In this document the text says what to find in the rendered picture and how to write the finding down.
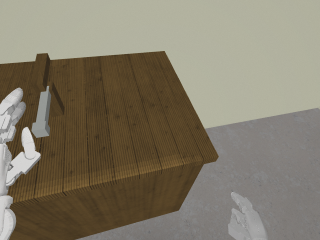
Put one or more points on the robot right hand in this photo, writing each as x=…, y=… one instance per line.
x=251, y=226

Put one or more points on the robot left hand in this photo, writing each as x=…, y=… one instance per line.
x=11, y=110

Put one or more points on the tap lever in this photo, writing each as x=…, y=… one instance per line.
x=40, y=128

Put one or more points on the counter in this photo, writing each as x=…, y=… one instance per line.
x=125, y=144

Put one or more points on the robot left forearm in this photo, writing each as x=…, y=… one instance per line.
x=7, y=217

